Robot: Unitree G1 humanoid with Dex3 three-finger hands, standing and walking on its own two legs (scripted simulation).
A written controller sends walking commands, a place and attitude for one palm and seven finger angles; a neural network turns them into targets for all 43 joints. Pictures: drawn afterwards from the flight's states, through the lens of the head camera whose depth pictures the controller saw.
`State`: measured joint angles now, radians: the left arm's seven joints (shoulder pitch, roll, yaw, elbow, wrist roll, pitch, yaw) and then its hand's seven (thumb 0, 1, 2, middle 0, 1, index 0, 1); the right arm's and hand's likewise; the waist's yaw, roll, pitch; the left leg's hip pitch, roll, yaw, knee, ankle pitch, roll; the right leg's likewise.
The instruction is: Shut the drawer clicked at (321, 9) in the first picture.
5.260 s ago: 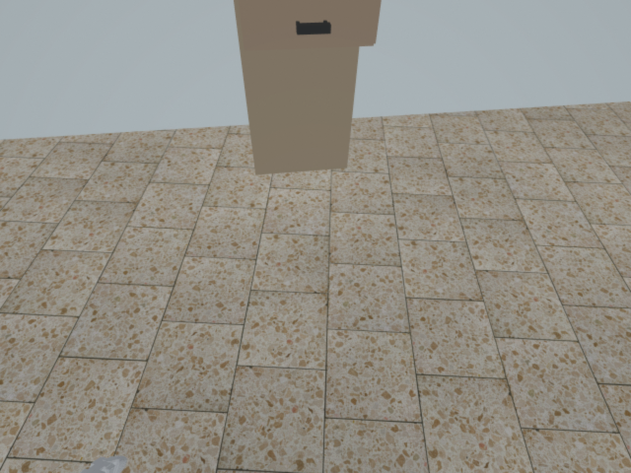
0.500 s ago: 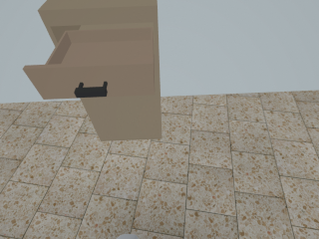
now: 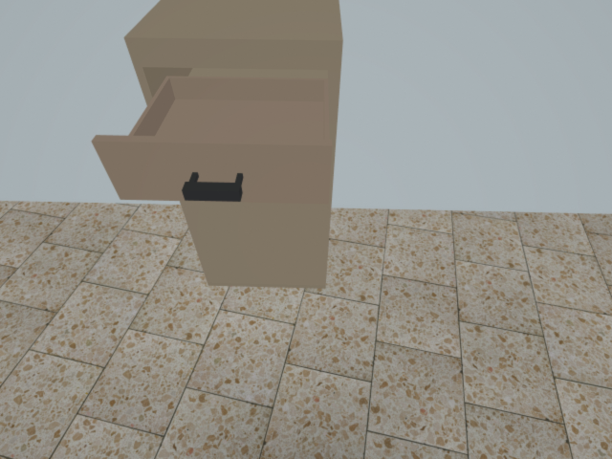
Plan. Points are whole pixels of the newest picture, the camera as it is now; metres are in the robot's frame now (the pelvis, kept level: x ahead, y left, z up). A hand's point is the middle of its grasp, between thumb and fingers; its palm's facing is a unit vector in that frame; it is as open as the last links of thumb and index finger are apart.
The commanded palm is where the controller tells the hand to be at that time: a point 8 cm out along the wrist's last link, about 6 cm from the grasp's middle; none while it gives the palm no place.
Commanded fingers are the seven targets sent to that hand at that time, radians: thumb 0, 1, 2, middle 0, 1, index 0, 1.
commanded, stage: take the last steps up to it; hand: left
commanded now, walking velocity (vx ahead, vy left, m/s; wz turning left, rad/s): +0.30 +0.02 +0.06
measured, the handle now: (215, 184) +0.56 +0.19 +0.03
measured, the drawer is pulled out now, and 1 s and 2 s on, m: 0.29 0.29 0.29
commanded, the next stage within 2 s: come to a stop and stand still in 0.72 s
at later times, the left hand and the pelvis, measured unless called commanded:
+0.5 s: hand out of the picture +0.04 +0.14 -0.17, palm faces +0.16 -0.98 -0.15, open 7.4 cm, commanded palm none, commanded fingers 0.00 0.90 0.90 -0.20 -0.30 -0.20 -0.30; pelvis +0.13 +0.00 +0.00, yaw +3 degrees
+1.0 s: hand (190, 354) +0.33 +0.23 -0.17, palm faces +0.05 -0.97 -0.22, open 7.4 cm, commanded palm none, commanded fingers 0.00 0.90 0.90 -0.20 -0.30 -0.20 -0.30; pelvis +0.25 +0.04 +0.00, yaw +2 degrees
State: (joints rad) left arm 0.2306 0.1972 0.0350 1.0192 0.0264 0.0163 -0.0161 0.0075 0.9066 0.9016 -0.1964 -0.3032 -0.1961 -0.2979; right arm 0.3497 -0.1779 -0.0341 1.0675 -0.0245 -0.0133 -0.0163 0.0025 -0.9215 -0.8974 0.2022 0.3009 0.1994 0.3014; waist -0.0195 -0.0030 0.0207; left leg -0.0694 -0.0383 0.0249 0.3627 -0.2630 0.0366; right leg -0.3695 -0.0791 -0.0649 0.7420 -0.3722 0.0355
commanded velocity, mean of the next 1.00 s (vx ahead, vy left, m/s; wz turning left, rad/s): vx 0.14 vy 0.01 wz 0.01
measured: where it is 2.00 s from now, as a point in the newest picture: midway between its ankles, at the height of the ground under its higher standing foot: outside the picture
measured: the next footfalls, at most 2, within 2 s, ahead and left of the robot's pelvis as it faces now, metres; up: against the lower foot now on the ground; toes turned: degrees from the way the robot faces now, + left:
right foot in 0.06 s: +0.10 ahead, -0.12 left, +0.00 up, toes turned -5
left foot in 0.58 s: +0.27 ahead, +0.15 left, +0.00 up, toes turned +11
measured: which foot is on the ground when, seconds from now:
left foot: down 0.00-0.08, up 0.10-0.56, down 0.58-1.00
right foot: up 0.00-0.04, down 0.06-0.60, up 0.62-1.00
